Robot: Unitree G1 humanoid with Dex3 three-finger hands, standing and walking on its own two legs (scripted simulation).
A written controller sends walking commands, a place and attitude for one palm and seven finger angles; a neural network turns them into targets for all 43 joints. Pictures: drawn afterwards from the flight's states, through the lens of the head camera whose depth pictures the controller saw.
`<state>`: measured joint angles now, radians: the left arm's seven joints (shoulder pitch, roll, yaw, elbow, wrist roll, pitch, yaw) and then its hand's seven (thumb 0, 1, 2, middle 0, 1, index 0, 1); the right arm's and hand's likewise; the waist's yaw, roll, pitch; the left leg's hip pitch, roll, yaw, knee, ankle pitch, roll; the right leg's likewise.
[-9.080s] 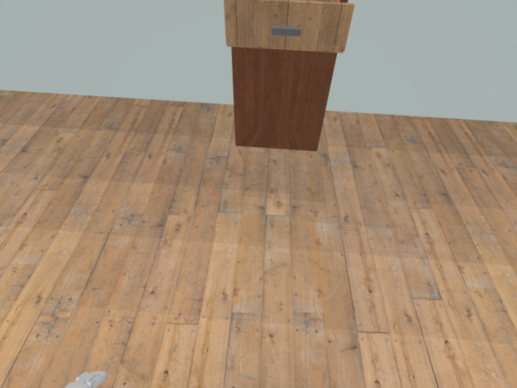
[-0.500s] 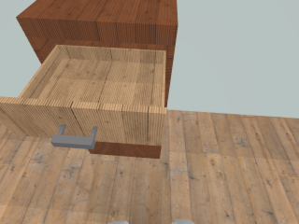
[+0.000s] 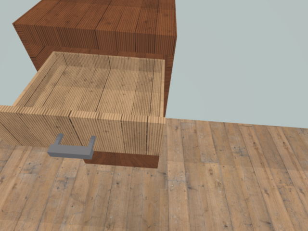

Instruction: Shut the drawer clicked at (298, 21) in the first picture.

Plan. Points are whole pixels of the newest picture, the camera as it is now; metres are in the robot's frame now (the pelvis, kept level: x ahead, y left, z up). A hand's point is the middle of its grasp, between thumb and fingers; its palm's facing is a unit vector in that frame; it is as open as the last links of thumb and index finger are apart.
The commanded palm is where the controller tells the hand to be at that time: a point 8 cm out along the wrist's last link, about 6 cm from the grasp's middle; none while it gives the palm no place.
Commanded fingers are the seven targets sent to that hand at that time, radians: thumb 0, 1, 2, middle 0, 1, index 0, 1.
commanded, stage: come to a stop and stand still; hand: left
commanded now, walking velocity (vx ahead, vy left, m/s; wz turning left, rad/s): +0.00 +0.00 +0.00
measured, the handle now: (73, 144) +0.31 +0.24 +0.04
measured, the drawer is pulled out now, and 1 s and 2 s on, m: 0.29 0.29 0.29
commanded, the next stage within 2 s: look again from close up in 0.86 s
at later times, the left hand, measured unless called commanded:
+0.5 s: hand out of the picture -0.01 +0.25 -0.18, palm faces +0.00 -0.98 -0.20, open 7.4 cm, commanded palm none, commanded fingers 0.00 0.90 0.90 -0.20 -0.30 -0.20 -0.30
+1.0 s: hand out of the picture -0.03 +0.23 -0.18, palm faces -0.01 -0.99 -0.15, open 7.4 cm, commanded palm none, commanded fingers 0.00 0.90 0.90 -0.20 -0.30 -0.20 -0.30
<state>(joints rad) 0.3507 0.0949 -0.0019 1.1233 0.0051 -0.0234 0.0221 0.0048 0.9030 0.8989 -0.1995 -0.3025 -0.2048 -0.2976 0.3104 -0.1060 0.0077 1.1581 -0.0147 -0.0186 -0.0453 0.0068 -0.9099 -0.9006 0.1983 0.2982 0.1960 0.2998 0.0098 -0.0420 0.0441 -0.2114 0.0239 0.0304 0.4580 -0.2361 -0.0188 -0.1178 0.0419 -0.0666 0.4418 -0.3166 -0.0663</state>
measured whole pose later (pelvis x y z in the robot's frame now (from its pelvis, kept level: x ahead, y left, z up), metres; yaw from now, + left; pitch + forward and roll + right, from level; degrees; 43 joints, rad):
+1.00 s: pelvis -0.01 +0.07 +0.00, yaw -1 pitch -1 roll +0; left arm 0.34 0.15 -0.03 1.09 0.01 0.00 0.04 0.00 0.90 0.90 -0.20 -0.30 -0.20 -0.30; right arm 0.27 -0.16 0.01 1.10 -0.01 -0.02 -0.02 0.01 -0.91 -0.90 0.20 0.30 0.20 0.30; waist 0.01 -0.04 0.02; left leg -0.20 -0.07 0.08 0.41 -0.20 0.10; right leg -0.12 -0.04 -0.02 0.42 -0.29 0.04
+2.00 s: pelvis -0.03 +0.01 -0.06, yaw +1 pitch +8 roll +0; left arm 0.67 0.21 0.04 -0.04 -0.18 -0.50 -0.17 0.02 0.90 0.90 -0.47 -0.60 -0.42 -0.57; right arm 0.18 -0.26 -0.06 0.52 0.01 -0.24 0.00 0.01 -0.90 -0.90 0.20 0.30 0.20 0.30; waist 0.01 -0.04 -0.12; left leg -0.70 0.00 0.02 0.98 -0.42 0.02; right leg -0.62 0.05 -0.10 0.98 -0.49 -0.09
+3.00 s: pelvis -0.01 +0.05 -0.03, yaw +1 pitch +0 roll -1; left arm 0.66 0.25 0.04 -0.62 -0.22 0.00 -0.16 0.02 0.89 0.90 -1.38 -1.58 -1.38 -1.57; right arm 0.22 -0.20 0.09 0.51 0.06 -0.28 -0.03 0.02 -0.90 -0.90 0.20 0.30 0.20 0.30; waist 0.05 0.06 -0.10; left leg -0.41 -0.04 0.03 0.75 -0.36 0.07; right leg -0.32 0.02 -0.08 0.72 -0.41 -0.03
